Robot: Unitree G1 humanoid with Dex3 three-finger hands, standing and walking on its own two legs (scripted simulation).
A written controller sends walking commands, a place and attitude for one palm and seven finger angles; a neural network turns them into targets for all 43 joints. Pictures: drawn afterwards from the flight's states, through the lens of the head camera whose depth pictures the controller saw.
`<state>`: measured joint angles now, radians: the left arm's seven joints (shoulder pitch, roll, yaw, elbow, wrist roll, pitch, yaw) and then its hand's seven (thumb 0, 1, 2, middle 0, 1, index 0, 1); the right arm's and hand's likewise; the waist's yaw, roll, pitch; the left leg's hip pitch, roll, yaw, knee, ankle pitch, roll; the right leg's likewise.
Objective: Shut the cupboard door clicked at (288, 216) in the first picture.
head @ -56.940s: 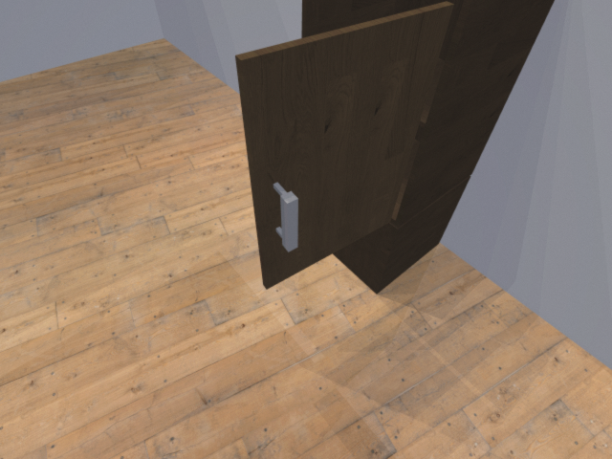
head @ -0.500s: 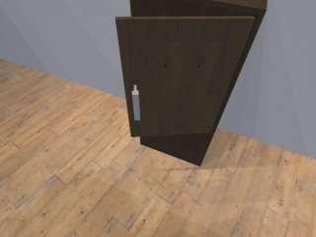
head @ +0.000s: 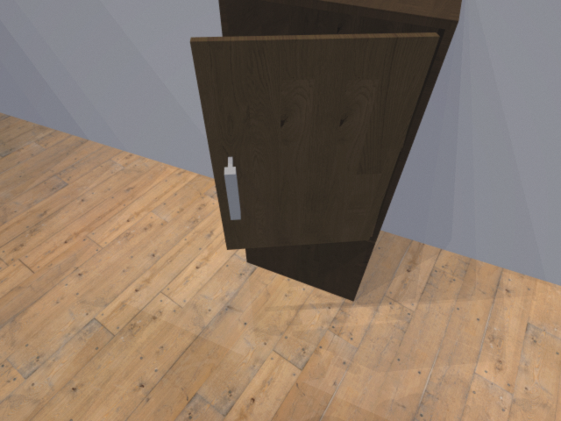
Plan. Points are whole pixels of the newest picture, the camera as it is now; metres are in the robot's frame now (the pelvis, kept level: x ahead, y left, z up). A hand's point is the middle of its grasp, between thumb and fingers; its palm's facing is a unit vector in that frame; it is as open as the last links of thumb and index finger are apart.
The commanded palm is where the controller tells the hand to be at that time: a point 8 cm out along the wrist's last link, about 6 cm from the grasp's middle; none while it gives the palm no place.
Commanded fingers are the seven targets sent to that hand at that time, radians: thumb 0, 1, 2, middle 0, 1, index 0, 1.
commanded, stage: shuffle to correct the standing spot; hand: left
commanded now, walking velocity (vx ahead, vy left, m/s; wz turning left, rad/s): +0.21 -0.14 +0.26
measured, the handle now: (233, 188) +0.61 +0.14 -0.07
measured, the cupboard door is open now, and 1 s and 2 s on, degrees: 28 28 28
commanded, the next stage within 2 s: come to a stop and stand still in 0.78 s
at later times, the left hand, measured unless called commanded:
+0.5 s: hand out of the picture +0.12 +0.17 -0.17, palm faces +0.12 -0.97 -0.21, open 7.3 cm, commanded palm none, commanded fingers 0.00 0.90 0.90 -0.20 -0.30 -0.20 -0.30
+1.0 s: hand (231, 374) +0.24 +0.10 -0.19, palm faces +0.17 -0.97 -0.17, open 7.3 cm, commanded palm none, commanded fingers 0.00 0.90 0.90 -0.20 -0.30 -0.20 -0.30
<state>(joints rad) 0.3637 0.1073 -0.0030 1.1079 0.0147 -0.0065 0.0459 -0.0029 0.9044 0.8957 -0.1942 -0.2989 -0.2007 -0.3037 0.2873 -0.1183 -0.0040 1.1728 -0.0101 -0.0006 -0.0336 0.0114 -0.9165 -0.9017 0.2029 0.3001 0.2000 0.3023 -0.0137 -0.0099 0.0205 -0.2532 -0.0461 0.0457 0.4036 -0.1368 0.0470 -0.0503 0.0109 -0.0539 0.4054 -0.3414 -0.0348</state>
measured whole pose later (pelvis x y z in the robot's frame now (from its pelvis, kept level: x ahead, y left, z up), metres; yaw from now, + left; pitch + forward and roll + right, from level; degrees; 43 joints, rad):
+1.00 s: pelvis +0.23 -0.09 -0.01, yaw +9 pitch +1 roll -1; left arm 0.23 0.19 0.06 0.99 0.02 0.02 -0.01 0.00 0.91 0.90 -0.20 -0.30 -0.20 -0.30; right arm 0.23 -0.16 -0.05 1.03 -0.03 -0.01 -0.04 0.01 -0.90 -0.90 0.21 0.30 0.20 0.30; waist -0.01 -0.01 0.09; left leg -0.22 0.12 0.10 0.59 -0.37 -0.04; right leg -0.38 -0.07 -0.07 0.62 -0.16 0.02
